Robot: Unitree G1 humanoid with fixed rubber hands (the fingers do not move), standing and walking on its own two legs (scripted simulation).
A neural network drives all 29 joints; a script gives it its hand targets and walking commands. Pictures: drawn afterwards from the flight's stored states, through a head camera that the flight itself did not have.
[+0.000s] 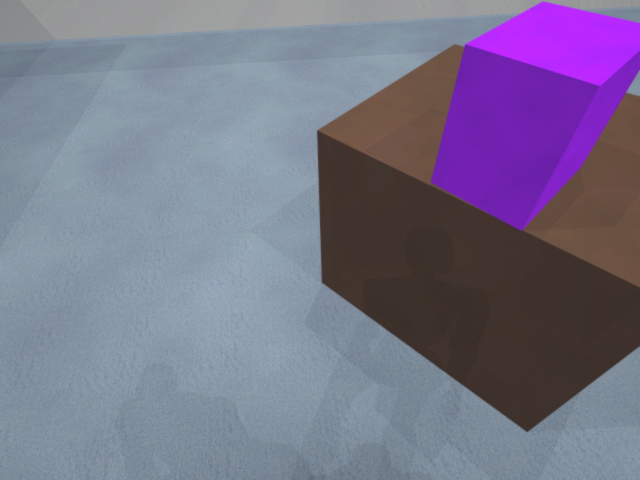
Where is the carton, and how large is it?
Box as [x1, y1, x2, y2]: [431, 2, 639, 230]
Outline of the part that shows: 639,23 547,2 541,2 466,43 431,182 521,230 580,167 638,71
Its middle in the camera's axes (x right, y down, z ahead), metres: +0.42 -0.25 +0.76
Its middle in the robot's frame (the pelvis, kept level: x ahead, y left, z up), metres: +0.75 -0.41 +0.06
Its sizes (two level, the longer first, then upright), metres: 0.282 0.213 0.294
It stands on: a pedestal, 0.68 m high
